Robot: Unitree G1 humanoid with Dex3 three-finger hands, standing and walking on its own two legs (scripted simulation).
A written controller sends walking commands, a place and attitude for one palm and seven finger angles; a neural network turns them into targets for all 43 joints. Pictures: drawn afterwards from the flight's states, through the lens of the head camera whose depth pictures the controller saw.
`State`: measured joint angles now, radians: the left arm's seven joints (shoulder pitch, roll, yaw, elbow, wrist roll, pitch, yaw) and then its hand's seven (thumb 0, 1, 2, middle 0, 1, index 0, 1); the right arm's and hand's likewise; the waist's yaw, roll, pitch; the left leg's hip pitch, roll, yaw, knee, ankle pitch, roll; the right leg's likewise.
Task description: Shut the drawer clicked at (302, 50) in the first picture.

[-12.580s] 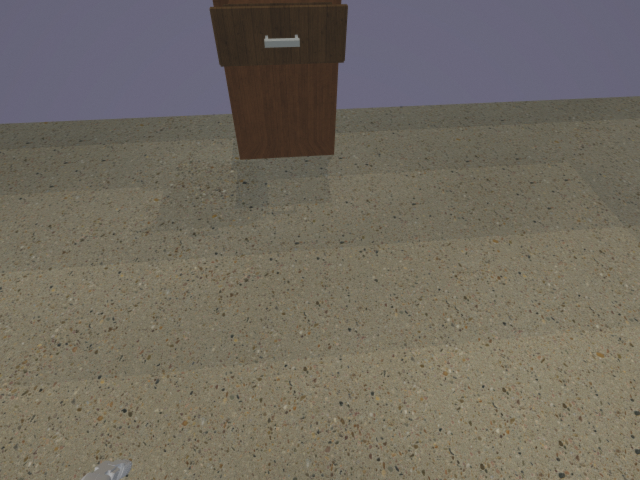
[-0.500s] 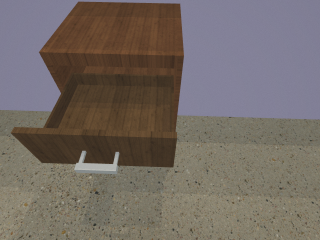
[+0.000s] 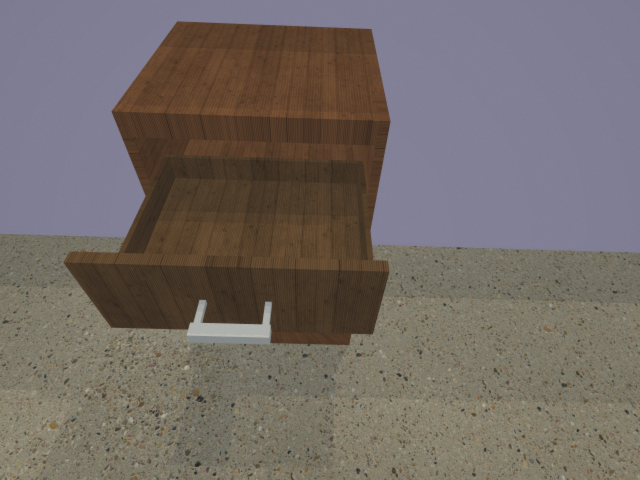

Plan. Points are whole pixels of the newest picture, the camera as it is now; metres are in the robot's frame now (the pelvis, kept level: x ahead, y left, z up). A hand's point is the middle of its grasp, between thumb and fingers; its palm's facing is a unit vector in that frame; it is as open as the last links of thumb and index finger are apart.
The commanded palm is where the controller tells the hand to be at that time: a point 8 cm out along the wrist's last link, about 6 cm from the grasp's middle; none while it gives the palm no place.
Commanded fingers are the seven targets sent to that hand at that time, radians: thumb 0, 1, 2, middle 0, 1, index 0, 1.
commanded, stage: come to a stop and stand still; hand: left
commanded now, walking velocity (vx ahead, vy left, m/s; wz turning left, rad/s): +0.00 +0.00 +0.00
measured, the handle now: (232, 320) +0.34 +0.15 -0.04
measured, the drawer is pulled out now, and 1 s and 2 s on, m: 0.30 0.30 0.30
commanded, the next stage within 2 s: look again from close up in 0.36 s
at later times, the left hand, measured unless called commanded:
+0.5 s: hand out of the picture -0.04 +0.19 -0.17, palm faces +0.00 -0.98 -0.17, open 7.4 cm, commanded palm none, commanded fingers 0.00 0.90 0.90 -0.20 -0.30 -0.20 -0.30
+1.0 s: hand out of the picture +0.00 +0.15 -0.17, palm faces +0.00 -0.99 -0.17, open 7.4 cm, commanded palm none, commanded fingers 0.00 0.90 0.90 -0.20 -0.30 -0.20 -0.30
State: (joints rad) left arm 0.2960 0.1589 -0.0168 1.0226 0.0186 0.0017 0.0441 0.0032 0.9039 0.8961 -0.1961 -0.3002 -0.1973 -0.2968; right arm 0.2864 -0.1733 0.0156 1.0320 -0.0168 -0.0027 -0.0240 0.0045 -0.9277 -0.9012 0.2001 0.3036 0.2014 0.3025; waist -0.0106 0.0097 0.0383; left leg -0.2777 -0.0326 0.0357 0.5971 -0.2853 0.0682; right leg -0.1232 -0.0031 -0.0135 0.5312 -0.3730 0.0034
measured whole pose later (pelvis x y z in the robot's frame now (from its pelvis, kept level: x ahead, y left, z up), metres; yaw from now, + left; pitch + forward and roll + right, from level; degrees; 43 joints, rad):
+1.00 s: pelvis +0.01 -0.01 +0.01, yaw +0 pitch -1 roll +0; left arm 0.31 0.15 -0.02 1.09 0.01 -0.01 0.04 0.00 0.91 0.90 -0.19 -0.30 -0.20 -0.30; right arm 0.27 -0.15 0.02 1.12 -0.01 -0.02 -0.02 0.00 -0.92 -0.90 0.20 0.30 0.20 0.30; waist 0.00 -0.02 0.05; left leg -0.21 -0.05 0.04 0.44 -0.21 0.05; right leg -0.09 -0.02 0.00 0.43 -0.33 0.01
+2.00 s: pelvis -0.03 -0.03 -0.05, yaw -1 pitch +11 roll -1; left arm 0.59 0.17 0.09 -0.14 -0.25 -0.41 -0.19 0.01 0.90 0.90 -0.96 -1.13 -0.96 -1.13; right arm 0.28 -0.25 -0.03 0.59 0.02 -0.20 -0.05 0.01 -0.90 -0.90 0.20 0.30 0.20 0.30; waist -0.02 0.03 -0.11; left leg -0.78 0.02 0.02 0.99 -0.40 0.02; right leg -0.65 0.02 -0.07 0.99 -0.53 -0.04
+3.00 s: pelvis -0.01 -0.04 -0.04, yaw +0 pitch +7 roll -1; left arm 0.66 0.18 0.01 -0.36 -0.20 -0.26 -0.07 0.02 0.90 0.90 -1.39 -1.60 -1.40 -1.60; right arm 0.28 -0.25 0.02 0.48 0.04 -0.16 -0.02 0.01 -0.90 -0.90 0.20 0.30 0.20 0.30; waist -0.01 0.05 -0.13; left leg -0.66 0.01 0.00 0.93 -0.40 0.01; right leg -0.52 0.03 -0.08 0.92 -0.53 -0.05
